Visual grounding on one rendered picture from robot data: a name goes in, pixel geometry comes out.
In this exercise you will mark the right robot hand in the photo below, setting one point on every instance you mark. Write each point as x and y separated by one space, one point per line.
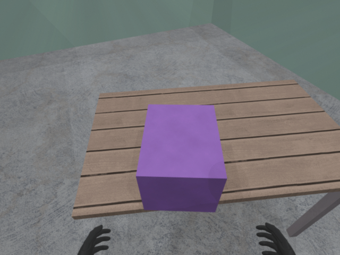
279 244

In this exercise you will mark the carton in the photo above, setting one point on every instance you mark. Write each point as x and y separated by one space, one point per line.
181 165

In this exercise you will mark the left robot hand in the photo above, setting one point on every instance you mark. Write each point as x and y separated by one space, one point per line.
88 247

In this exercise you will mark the table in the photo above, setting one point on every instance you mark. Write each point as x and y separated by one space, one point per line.
276 142

